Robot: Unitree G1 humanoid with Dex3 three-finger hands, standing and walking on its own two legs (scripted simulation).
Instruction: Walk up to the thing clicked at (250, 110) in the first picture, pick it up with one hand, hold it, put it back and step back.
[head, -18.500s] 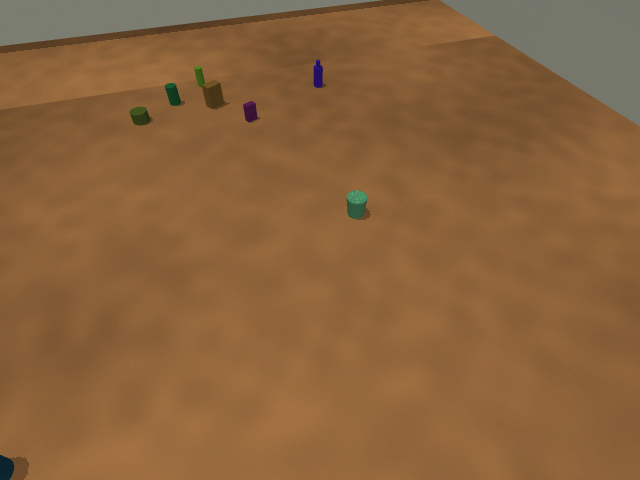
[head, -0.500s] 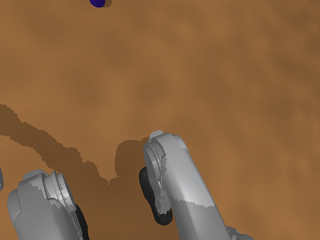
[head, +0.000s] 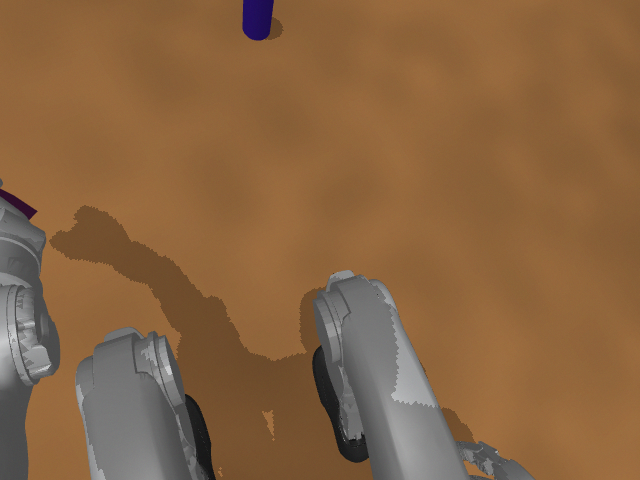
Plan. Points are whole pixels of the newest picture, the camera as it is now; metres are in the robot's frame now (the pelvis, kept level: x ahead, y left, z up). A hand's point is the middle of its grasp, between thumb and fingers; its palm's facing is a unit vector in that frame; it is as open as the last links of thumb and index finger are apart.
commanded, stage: lift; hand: left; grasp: from above
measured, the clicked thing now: out of the picture +0.50 +0.31 -0.17
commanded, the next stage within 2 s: hold in 1.40 s
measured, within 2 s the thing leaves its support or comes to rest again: neither
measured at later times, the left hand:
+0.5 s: hand out of the picture +0.39 +0.29 +0.03, palm faces -0.29 -0.27 -0.92, open 6.9 cm
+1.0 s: hand out of the picture +0.38 +0.27 +0.22, palm faces -0.31 -0.31 -0.90, open 6.9 cm
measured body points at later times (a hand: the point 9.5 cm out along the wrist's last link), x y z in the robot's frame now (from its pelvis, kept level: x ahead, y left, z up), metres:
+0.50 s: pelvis -0.01 +0.00 +0.11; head +0.15 +0.02 +0.53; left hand +0.41 +0.30 +0.08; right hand +0.10 -0.26 -0.02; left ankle +0.07 +0.14 -0.32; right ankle +0.10 -0.13 -0.32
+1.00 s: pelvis +0.05 -0.01 +0.31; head +0.13 +0.00 +0.75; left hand +0.39 +0.28 +0.27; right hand +0.16 -0.26 +0.18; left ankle +0.07 +0.14 -0.32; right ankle +0.10 -0.13 -0.32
